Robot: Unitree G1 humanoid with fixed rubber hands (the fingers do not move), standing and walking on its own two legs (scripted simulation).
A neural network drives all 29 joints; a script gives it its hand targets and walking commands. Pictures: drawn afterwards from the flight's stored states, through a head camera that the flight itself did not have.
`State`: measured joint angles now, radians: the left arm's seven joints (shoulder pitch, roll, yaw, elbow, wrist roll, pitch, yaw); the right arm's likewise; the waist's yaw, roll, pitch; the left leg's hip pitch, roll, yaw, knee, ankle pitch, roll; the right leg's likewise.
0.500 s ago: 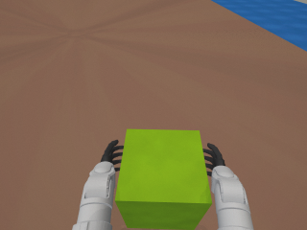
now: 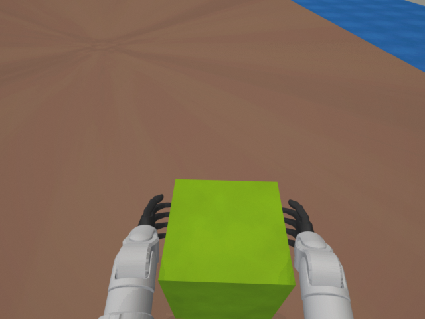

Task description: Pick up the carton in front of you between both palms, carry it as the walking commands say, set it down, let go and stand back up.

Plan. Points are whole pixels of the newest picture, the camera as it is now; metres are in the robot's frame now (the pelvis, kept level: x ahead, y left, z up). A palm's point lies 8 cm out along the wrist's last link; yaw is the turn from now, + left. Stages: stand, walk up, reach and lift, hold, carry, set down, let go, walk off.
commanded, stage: carry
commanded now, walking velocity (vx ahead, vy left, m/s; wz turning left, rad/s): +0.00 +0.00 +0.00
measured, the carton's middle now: (224, 253) +0.30 +0.00 -0.03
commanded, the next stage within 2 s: hold in 0.32 s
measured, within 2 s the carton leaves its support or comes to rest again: neither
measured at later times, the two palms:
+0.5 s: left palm (162, 234) +0.29 +0.12 +0.04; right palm (322, 252) +0.26 -0.18 +0.05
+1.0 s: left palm (155, 223) +0.31 +0.14 +0.05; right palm (314, 254) +0.25 -0.16 +0.06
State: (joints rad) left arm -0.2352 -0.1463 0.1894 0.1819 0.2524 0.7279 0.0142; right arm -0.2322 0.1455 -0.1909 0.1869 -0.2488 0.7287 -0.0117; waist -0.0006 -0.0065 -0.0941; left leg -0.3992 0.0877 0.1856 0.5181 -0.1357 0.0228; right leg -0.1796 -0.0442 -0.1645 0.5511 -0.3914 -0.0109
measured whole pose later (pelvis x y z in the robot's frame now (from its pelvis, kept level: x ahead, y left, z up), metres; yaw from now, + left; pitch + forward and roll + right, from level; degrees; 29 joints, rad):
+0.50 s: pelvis -0.01 +0.00 +0.01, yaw -6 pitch -5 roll +0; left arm -0.20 -0.14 0.17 0.14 0.25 0.71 0.03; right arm -0.23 0.15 -0.19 0.23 -0.25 0.66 0.00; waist 0.01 -0.04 0.06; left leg -0.18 0.03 -0.02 0.37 -0.09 -0.03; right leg -0.02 0.02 -0.01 0.41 -0.30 -0.03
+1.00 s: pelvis -0.01 +0.04 +0.01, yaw -11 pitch -7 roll +0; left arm -0.28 -0.16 0.23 0.24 0.31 0.71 0.01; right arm -0.30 0.16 -0.27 0.32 -0.29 0.65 0.03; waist 0.01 -0.06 0.05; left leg -0.13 -0.02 0.01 0.33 -0.09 0.02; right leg 0.00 -0.01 0.11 0.37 -0.26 0.02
